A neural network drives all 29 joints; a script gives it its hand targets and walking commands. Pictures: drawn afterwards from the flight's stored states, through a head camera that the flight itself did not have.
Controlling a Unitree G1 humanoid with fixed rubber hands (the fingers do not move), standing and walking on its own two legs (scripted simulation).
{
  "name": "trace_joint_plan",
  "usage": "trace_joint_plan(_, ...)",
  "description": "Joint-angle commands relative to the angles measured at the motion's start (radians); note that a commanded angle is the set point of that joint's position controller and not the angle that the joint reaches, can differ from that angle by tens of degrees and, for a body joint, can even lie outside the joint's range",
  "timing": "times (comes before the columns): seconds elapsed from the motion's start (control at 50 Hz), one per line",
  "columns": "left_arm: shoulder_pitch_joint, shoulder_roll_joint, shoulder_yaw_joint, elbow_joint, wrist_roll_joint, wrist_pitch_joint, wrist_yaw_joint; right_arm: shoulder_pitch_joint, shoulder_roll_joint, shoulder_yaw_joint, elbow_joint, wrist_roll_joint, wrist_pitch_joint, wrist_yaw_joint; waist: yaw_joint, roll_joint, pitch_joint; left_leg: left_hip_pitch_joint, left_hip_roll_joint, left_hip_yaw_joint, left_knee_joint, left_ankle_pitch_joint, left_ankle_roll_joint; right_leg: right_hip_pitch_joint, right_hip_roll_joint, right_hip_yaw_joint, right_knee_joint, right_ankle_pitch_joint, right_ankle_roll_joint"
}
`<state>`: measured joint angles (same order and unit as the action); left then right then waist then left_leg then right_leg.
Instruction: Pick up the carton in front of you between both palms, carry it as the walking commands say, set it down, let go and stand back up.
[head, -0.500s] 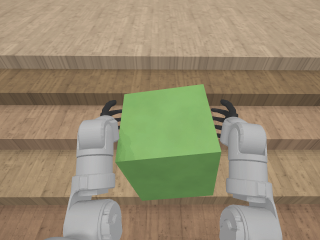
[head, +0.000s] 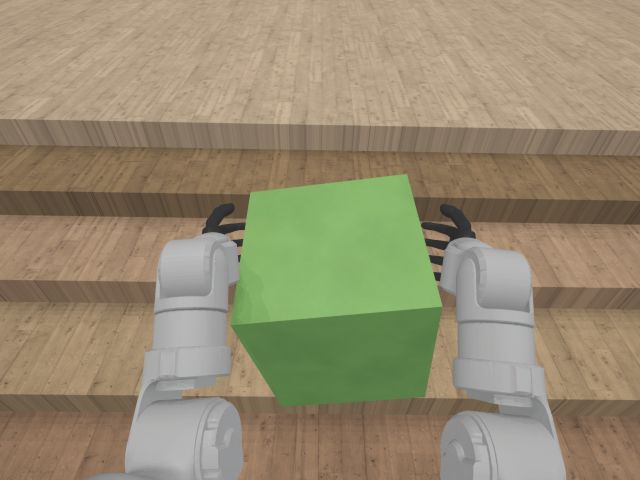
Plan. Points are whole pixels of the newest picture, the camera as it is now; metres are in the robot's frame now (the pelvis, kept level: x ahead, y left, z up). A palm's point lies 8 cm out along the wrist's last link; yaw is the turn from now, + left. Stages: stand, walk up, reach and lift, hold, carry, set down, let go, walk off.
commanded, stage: carry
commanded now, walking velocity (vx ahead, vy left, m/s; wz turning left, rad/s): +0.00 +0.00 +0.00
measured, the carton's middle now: (340, 298) +0.35 +0.00 +0.05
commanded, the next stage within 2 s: none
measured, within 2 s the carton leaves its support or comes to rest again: neither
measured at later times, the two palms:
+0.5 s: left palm (203, 269) +0.32 +0.17 +0.13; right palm (452, 271) +0.32 -0.13 +0.14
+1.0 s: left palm (199, 271) +0.31 +0.17 +0.13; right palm (447, 275) +0.32 -0.12 +0.14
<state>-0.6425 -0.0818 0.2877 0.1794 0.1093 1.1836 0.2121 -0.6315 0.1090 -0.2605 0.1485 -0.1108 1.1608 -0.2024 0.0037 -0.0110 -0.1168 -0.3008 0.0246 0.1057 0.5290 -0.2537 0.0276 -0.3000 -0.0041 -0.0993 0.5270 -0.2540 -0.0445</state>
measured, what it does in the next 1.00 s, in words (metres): stands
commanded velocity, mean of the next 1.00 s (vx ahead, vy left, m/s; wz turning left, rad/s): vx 0.00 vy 0.00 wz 0.00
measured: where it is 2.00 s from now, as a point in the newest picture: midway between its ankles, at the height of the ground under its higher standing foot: outside the picture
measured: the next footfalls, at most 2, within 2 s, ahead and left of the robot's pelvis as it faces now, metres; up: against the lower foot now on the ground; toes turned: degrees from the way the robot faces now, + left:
none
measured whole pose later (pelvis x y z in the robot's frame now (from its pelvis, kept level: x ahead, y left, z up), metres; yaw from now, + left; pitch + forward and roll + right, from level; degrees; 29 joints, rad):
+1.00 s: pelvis -0.02 +0.01 +0.00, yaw +0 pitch +1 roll +0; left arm -0.64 -0.09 0.28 0.16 0.11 1.18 0.21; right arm -0.62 0.12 -0.27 0.12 -0.11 1.15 -0.20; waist 0.00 -0.01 -0.09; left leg -0.34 0.00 0.11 0.52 -0.22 0.05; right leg -0.34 -0.03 -0.09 0.53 -0.22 -0.02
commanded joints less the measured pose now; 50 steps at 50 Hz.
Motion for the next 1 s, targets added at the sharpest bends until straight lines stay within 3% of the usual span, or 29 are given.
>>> trace_joint_plan(0.0, -0.698, -0.977, -0.575, -0.073, -0.339, -0.02, -0.186, -0.691, 0.959, 0.555, -0.053, 0.34, -0.007, 0.166, 0.001, 0.005, -0.322, 0.117, 0.126, -0.115, -0.056, 0.187, 0.06, 0.119, -0.147, 0.121, -0.065, 0.239, -0.053)
trace_joint_plan(0.02, -0.692, -0.964, -0.573, -0.068, -0.323, -0.019, -0.183, -0.687, 0.961, 0.546, -0.023, 0.331, -0.002, 0.166, -0.006, 0.006, -0.315, 0.12, 0.12, -0.12, -0.069, 0.182, 0.055, 0.106, -0.14, 0.124, -0.059, 0.222, -0.056)
trace_joint_plan(0.04, -0.666, -0.975, -0.572, -0.054, -0.325, -0.013, -0.183, -0.674, 0.947, 0.556, -0.041, 0.33, -0.003, 0.165, 0.01, 0.028, -0.324, 0.109, 0.123, -0.107, -0.054, 0.18, 0.052, 0.121, -0.141, 0.128, -0.076, 0.227, -0.052)
trace_joint_plan(0.14, -0.689, -0.981, -0.577, -0.063, -0.335, -0.018, -0.185, -0.691, 0.953, 0.562, -0.044, 0.331, -0.001, 0.168, -0.002, -0.004, -0.325, 0.103, 0.125, -0.121, -0.072, 0.137, 0.063, 0.111, -0.142, 0.129, -0.072, 0.189, -0.053)
trace_joint_plan(0.16, -0.7, -0.972, -0.581, -0.084, -0.336, -0.018, -0.185, -0.676, 0.96, 0.55, -0.038, 0.332, -0.002, 0.171, -0.003, 0.024, -0.318, 0.11, 0.119, -0.116, -0.069, 0.148, 0.063, 0.112, -0.139, 0.124, -0.074, 0.194, -0.051)
trace_joint_plan(0.2, -0.67, -0.975, -0.565, -0.05, -0.327, -0.017, -0.184, -0.689, 0.946, 0.553, -0.049, 0.331, -0.004, 0.167, 0.006, 0.012, -0.301, 0.095, 0.118, -0.122, -0.091, 0.143, 0.058, 0.092, -0.134, 0.123, -0.066, 0.14, -0.05)
trace_joint_plan(0.22, -0.686, -0.971, -0.579, -0.056, -0.338, -0.018, -0.185, -0.662, 0.938, 0.538, -0.017, 0.322, -0.002, 0.167, 0.005, 0.036, -0.3, 0.099, 0.118, -0.116, -0.078, 0.119, 0.057, 0.081, -0.14, 0.127, -0.084, 0.143, -0.047)
trace_joint_plan(0.26, -0.696, -0.985, -0.573, -0.071, -0.335, -0.022, -0.187, -0.721, 0.966, 0.561, -0.065, 0.343, -0.006, 0.169, 0.006, 0.014, -0.313, 0.088, 0.106, -0.116, -0.088, 0.108, 0.059, 0.097, -0.132, 0.127, -0.076, 0.143, -0.053)
trace_joint_plan(0.28, -0.706, -0.979, -0.574, -0.067, -0.336, -0.019, -0.184, -0.69, 0.958, 0.549, -0.024, 0.334, -0.004, 0.171, 0.004, 0.033, -0.301, 0.091, 0.11, -0.119, -0.087, 0.126, 0.064, 0.091, -0.133, 0.13, -0.086, 0.144, -0.053)
trace_joint_plan(0.3, -0.708, -0.978, -0.585, -0.076, -0.332, -0.024, -0.184, -0.698, 0.965, 0.554, -0.043, 0.33, -0.007, 0.17, 0.003, 0.007, -0.309, 0.096, 0.118, -0.121, -0.088, 0.142, 0.065, 0.09, -0.137, 0.121, -0.071, 0.153, -0.052)
trace_joint_plan(0.34, -0.711, -0.974, -0.594, -0.089, -0.341, -0.021, -0.186, -0.67, 0.957, 0.547, -0.021, 0.331, -0.003, 0.17, 0.0, 0.021, -0.316, 0.097, 0.121, -0.122, -0.081, 0.14, 0.067, 0.094, -0.136, 0.124, -0.078, 0.148, -0.049)
trace_joint_plan(0.38, -0.674, -0.977, -0.571, -0.054, -0.337, -0.015, -0.189, -0.702, 0.956, 0.553, -0.044, 0.337, -0.001, 0.169, 0.006, -0.003, -0.329, 0.107, 0.113, -0.118, -0.082, 0.137, 0.067, 0.097, -0.134, 0.114, -0.071, 0.137, -0.046)
trace_joint_plan(0.4, -0.684, -0.985, -0.576, -0.07, -0.335, -0.017, -0.189, -0.675, 0.956, 0.554, -0.052, 0.329, -0.003, 0.17, 0.002, -0.001, -0.31, 0.099, 0.12, -0.123, -0.086, 0.126, 0.067, 0.077, -0.138, 0.116, -0.073, 0.128, -0.044)
trace_joint_plan(0.42, -0.691, -0.993, -0.581, -0.054, -0.333, -0.016, -0.19, -0.697, 0.945, 0.548, -0.044, 0.318, -0.002, 0.167, 0.005, 0.042, -0.324, 0.106, 0.127, -0.12, -0.088, 0.127, 0.071, 0.079, -0.145, 0.126, -0.07, 0.135, -0.05)
trace_joint_plan(0.44, -0.7, -0.964, -0.577, -0.069, -0.337, -0.017, -0.19, -0.657, 0.957, 0.537, -0.003, 0.317, 0.003, 0.169, 0.005, 0.006, -0.303, 0.087, 0.121, -0.123, -0.085, 0.104, 0.067, 0.088, -0.141, 0.124, -0.081, 0.125, -0.046)
trace_joint_plan(0.46, -0.697, -0.975, -0.574, -0.071, -0.331, -0.019, -0.189, -0.691, 0.96, 0.553, -0.045, 0.332, -0.004, 0.17, -0.003, 0.002, -0.296, 0.083, 0.121, -0.134, -0.092, 0.098, 0.074, 0.076, -0.144, 0.121, -0.08, 0.117, -0.048)
trace_joint_plan(0.48, -0.681, -0.976, -0.568, -0.049, -0.329, -0.015, -0.188, -0.671, 0.952, 0.54, -0.009, 0.326, -0.001, 0.17, 0.003, 0.029, -0.305, 0.087, 0.124, -0.124, -0.097, 0.085, 0.07, 0.074, -0.141, 0.127, -0.085, 0.105, -0.052)
trace_joint_plan(0.5, -0.699, -1.0, -0.581, -0.085, -0.335, -0.02, -0.189, -0.693, 0.964, 0.553, -0.059, 0.329, -0.007, 0.173, 0.003, 0.036, -0.311, 0.079, 0.126, -0.131, -0.1, 0.079, 0.073, 0.078, -0.137, 0.124, -0.076, 0.093, -0.048)
trace_joint_plan(0.52, -0.691, -0.989, -0.577, -0.059, -0.336, -0.017, -0.189, -0.68, 0.962, 0.55, -0.031, 0.333, -0.003, 0.173, 0.006, -0.004, -0.311, 0.079, 0.126, -0.134, -0.093, 0.089, 0.07, 0.083, -0.136, 0.119, -0.082, 0.105, -0.044)
trace_joint_plan(0.62, -0.696, -0.989, -0.589, -0.083, -0.333, -0.021, -0.186, -0.675, 0.971, 0.548, -0.03, 0.334, -0.006, 0.175, 0.004, 0.032, -0.33, 0.104, 0.121, -0.129, -0.083, 0.131, 0.068, 0.081, -0.141, 0.121, -0.071, 0.121, -0.045)
trace_joint_plan(0.72, -0.686, -0.975, -0.582, -0.068, -0.325, -0.021, -0.187, -0.68, 0.96, 0.557, -0.039, 0.327, -0.004, 0.175, -0.004, 0.007, -0.32, 0.087, 0.121, -0.134, -0.099, 0.095, 0.072, 0.074, -0.13, 0.122, -0.071, 0.09, -0.044)
trace_joint_plan(0.76, -0.66, -0.982, -0.58, -0.063, -0.325, -0.019, -0.187, -0.663, 0.956, 0.546, -0.028, 0.325, -0.002, 0.175, 0.009, 0.025, -0.297, 0.082, 0.116, -0.131, -0.098, 0.083, 0.067, 0.066, -0.139, 0.124, -0.08, 0.098, -0.042)
trace_joint_plan(0.86, -0.683, -0.993, -0.591, -0.07, -0.328, -0.022, -0.188, -0.691, 0.967, 0.555, -0.052, 0.331, -0.01, 0.175, 0.001, 0.025, -0.31, 0.092, 0.121, -0.133, -0.091, 0.153, 0.074, 0.063, -0.134, 0.12, -0.058, 0.113, -0.044)
trace_joint_plan(0.92, -0.671, -0.967, -0.576, -0.057, -0.318, -0.021, -0.187, -0.66, 0.968, 0.555, -0.023, 0.325, -0.008, 0.176, -0.003, 0.018, -0.311, 0.097, 0.125, -0.137, -0.095, 0.148, 0.074, 0.061, -0.136, 0.115, -0.064, 0.108, -0.037)
trace_joint_plan(0.98, -0.667, -0.982, -0.59, -0.08, -0.332, -0.022, -0.191, -0.695, 0.97, 0.571, -0.073, 0.346, -0.011, 0.178, 0.004, 0.019, -0.325, 0.099, 0.122, -0.133, -0.088, 0.143, 0.076, 0.075, -0.147, 0.124, -0.068, 0.118, -0.04)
